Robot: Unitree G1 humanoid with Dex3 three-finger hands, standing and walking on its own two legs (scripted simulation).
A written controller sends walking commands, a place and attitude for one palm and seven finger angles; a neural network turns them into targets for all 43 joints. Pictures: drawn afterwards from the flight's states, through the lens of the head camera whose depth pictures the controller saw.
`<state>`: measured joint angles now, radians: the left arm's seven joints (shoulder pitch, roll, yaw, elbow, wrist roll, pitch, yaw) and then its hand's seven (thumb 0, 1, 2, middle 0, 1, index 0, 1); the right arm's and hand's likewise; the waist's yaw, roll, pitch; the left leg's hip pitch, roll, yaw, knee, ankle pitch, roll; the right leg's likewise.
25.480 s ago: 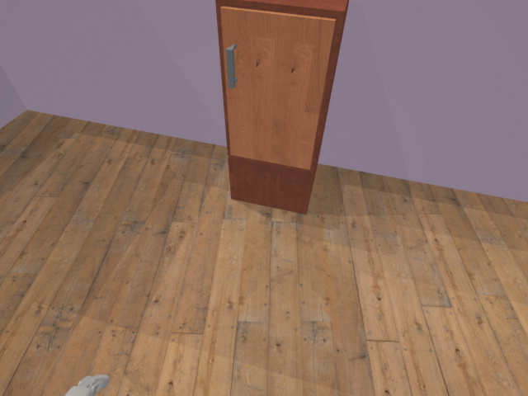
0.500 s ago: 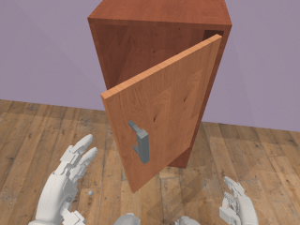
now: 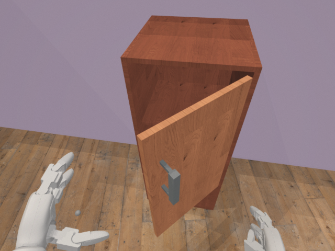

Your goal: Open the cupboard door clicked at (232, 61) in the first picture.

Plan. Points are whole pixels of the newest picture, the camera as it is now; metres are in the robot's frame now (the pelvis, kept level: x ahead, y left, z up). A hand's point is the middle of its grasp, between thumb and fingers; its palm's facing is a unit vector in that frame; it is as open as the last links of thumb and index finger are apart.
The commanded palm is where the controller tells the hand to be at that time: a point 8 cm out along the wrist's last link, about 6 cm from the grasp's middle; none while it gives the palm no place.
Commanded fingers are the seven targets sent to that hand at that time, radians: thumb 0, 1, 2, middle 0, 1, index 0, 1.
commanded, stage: draw the hand back to the body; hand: left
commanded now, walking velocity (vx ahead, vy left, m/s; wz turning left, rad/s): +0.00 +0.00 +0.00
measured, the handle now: (169, 182) +0.29 +0.03 +0.01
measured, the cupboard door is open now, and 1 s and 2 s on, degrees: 48 48 48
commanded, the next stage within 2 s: step back with the hand held close in 0.86 s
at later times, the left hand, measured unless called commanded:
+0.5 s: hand (34, 160) +0.21 +0.25 +0.20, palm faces +0.44 -0.79 -0.42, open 8.9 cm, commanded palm +0.16 +0.29 +0.21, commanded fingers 0.00 0.90 0.90 -0.20 -0.30 -0.20 -0.30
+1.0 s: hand (42, 165) +0.20 +0.23 +0.20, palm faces +0.44 -0.80 -0.40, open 7.5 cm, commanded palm +0.16 +0.27 +0.21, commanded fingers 0.00 0.90 0.90 -0.20 -0.30 -0.20 -0.30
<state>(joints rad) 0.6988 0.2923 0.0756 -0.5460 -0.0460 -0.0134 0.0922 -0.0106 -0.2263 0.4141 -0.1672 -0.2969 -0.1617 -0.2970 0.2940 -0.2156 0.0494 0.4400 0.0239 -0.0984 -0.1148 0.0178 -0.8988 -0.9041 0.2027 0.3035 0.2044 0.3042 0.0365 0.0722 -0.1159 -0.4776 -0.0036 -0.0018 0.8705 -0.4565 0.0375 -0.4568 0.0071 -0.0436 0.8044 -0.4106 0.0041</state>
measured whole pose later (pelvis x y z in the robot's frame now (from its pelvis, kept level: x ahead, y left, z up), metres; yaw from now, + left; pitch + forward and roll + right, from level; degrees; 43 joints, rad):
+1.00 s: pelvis +0.01 -0.03 +0.04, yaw -1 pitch -5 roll -1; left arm 0.46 0.34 0.32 -0.39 -0.06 -0.06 0.11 0.01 0.88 0.89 -0.21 -0.30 -0.21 -0.30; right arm 0.19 -0.23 0.02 0.65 0.00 -0.10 -0.09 0.02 -0.90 -0.90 0.20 0.30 0.21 0.30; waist 0.07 0.08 0.03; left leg -0.06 0.02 0.02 0.42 -0.26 0.00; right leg -0.06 0.03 -0.02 0.38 -0.22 -0.03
